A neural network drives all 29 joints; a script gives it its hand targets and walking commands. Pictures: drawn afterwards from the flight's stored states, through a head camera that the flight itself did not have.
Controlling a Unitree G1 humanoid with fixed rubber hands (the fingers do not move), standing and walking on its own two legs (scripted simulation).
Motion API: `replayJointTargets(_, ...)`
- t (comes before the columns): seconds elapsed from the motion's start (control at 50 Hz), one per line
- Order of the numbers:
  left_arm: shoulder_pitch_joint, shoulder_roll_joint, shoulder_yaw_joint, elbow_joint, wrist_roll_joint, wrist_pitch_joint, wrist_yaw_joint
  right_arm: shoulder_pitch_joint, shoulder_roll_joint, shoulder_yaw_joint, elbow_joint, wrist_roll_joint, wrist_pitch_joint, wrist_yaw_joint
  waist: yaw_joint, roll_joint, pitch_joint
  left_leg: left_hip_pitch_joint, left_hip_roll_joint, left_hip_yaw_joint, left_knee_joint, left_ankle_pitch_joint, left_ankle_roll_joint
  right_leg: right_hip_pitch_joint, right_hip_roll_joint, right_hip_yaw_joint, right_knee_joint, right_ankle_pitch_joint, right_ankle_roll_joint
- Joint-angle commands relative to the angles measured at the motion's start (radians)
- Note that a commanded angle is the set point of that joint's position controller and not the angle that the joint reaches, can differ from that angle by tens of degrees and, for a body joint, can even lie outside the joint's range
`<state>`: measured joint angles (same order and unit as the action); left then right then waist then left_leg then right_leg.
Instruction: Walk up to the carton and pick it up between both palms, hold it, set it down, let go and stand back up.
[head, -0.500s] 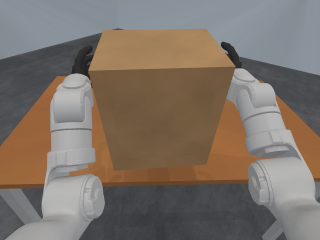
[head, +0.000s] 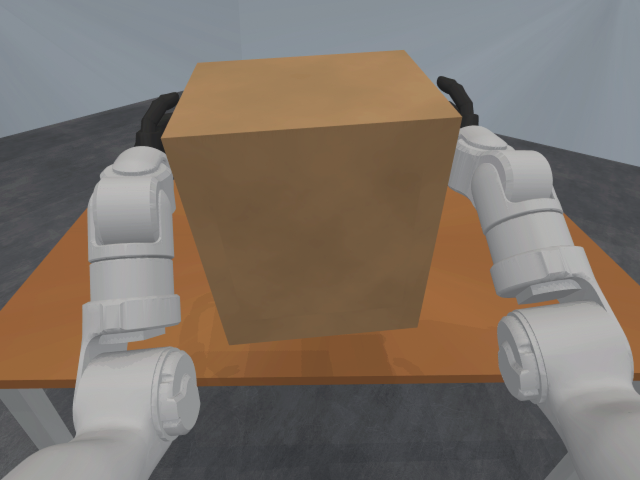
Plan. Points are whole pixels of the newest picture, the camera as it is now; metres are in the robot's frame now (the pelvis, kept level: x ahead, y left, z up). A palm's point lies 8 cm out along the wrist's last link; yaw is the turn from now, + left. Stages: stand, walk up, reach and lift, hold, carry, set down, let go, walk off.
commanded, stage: reach and lift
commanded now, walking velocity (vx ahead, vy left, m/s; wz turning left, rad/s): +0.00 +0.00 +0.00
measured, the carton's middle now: (313, 202) +0.38 +0.00 +0.24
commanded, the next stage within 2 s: hold in 0.10 s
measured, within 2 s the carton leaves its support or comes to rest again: neither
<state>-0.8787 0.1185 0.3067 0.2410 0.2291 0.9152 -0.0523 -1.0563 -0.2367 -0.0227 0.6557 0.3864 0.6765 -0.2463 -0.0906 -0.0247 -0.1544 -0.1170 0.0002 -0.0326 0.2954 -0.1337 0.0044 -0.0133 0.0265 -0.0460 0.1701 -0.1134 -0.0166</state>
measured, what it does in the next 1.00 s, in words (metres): stands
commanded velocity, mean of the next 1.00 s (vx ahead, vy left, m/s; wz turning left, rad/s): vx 0.00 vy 0.00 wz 0.00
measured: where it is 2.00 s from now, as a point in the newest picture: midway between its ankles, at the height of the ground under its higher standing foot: outside the picture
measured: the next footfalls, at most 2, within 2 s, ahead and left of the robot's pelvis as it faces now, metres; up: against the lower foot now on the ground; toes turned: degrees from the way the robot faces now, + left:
none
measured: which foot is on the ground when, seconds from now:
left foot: down 0.00-1.00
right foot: down 0.00-1.00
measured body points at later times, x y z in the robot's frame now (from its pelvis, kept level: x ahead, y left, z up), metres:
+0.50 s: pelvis +0.00 +0.00 +0.00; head -0.08 +0.02 +0.44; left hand +0.37 +0.17 +0.31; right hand +0.38 -0.16 +0.33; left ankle +0.02 +0.11 -0.75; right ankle -0.01 -0.11 -0.75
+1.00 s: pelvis +0.00 +0.00 +0.00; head -0.09 +0.01 +0.44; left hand +0.37 +0.17 +0.32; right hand +0.38 -0.16 +0.34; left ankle +0.02 +0.11 -0.75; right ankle -0.01 -0.11 -0.75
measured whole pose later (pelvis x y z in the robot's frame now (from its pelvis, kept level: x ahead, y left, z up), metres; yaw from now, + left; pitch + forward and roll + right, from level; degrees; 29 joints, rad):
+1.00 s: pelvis +0.00 +0.00 +0.00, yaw +0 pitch -2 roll -1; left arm -0.99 0.15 0.33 0.39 0.21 0.93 -0.05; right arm -1.20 -0.27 -0.01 0.83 0.42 0.70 -0.26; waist -0.06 -0.01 -0.20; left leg -0.14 0.00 -0.04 0.31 -0.13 0.00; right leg -0.05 0.03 -0.04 0.19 -0.12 -0.02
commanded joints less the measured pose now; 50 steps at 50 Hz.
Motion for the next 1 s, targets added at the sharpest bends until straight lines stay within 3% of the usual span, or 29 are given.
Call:
replayJointTargets(0.0,-0.693,-0.419,-0.294,-0.156,-0.174,-0.059,-0.151,-0.62,0.368,0.165,-0.182,0.12,-0.024,0.08,0.026,0.072,-0.262,0.153,-0.024,0.02,-0.005,0.24,-0.059,0.051,0.019,0.008,0.01,0.162,0.015)
replayJointTargets(0.1,-0.727,-0.436,-0.319,-0.192,-0.2,-0.052,-0.135,-0.66,0.39,0.182,-0.222,0.133,-0.027,0.077,0.028,0.044,-0.289,0.147,-0.026,0.024,0.003,0.261,-0.052,0.045,0.022,0.013,0.015,0.189,0.022)
replayJointTargets(0.4,-0.742,-0.413,-0.307,-0.155,-0.214,-0.028,-0.148,-0.683,0.378,0.162,-0.183,0.141,0.004,0.066,0.026,0.046,-0.262,0.117,-0.027,0.026,0.003,0.211,-0.047,0.025,0.011,0.022,0.007,0.147,0.025)
replayJointTargets(0.42,-0.838,-0.41,-0.325,-0.187,-0.26,-0.032,-0.142,-0.746,0.397,0.158,-0.187,0.161,0.013,0.069,0.0,0.039,-0.309,0.129,-0.027,0.013,0.015,0.246,-0.043,0.005,0.026,0.027,0.004,0.151,0.017)
replayJointTargets(0.44,-0.847,-0.431,-0.329,-0.17,-0.263,-0.031,-0.137,-0.746,0.404,0.166,-0.172,0.168,0.019,0.071,0.012,0.063,-0.304,0.131,-0.025,0.012,0.018,0.255,-0.046,-0.007,0.017,0.034,0.004,0.148,0.014)
replayJointTargets(0.66,-0.836,-0.394,-0.24,-0.033,-0.215,-0.046,-0.148,-0.748,0.369,0.133,-0.033,0.179,0.026,0.075,0.038,0.056,-0.299,0.079,-0.023,0.002,0.0,0.231,-0.046,0.023,0.019,0.034,0.009,0.148,0.009)
replayJointTargets(0.98,-0.875,-0.399,-0.241,-0.023,-0.222,-0.07,-0.158,-0.776,0.402,0.112,-0.04,0.164,0.013,0.07,0.023,0.057,-0.308,0.066,-0.029,0.0,0.0,0.193,-0.037,0.007,0.016,0.03,0.009,0.12,0.014)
